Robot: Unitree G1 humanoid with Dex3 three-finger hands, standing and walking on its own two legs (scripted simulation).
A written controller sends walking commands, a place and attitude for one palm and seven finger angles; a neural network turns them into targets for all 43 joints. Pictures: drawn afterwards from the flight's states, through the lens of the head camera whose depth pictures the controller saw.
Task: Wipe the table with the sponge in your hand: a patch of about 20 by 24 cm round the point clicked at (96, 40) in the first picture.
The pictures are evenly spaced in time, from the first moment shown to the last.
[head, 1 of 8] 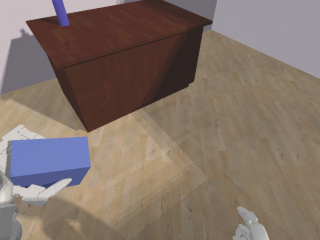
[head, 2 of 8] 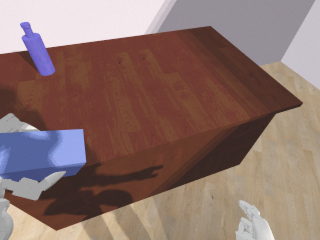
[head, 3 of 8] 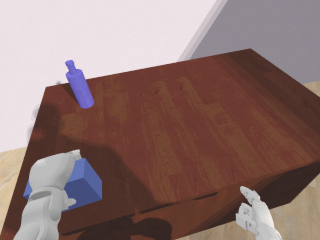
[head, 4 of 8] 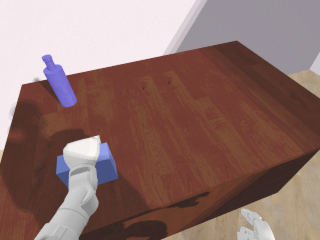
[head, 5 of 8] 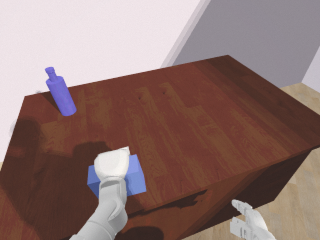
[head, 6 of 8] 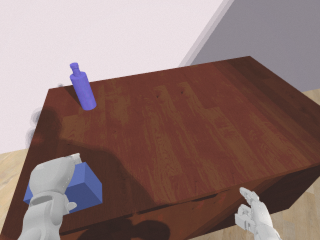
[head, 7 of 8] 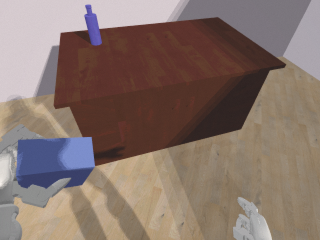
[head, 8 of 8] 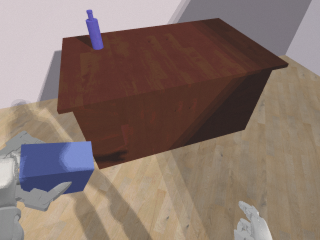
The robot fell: no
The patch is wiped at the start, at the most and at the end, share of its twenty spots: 0.00 1.00 1.00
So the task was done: yes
